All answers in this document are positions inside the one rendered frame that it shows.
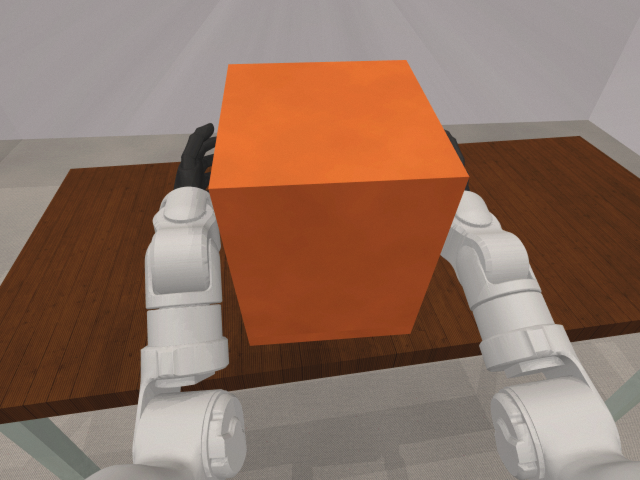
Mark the table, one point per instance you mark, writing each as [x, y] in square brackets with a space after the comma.
[73, 316]

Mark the robot right forearm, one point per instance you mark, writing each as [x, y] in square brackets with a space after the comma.
[518, 333]

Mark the carton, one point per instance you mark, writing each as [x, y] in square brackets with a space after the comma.
[334, 187]

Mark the left robot upper arm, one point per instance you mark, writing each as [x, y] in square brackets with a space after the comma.
[193, 435]

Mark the robot left forearm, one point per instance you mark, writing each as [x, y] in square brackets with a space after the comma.
[182, 279]

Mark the robot right hand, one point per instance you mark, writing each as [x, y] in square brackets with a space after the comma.
[457, 149]

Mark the robot left hand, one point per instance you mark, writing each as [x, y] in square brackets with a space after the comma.
[193, 163]

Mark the right robot upper arm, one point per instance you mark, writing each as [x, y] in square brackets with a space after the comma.
[557, 429]

